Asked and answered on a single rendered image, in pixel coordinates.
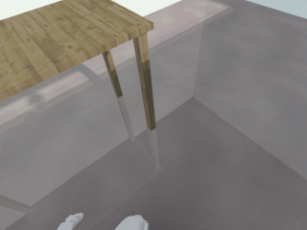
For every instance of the robot left thigh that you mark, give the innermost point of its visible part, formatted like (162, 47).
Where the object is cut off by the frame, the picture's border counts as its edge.
(133, 223)

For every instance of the left robot hand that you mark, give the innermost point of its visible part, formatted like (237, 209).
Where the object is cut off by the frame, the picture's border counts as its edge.
(71, 222)

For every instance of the table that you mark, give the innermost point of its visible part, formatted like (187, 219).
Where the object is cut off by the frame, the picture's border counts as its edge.
(39, 44)

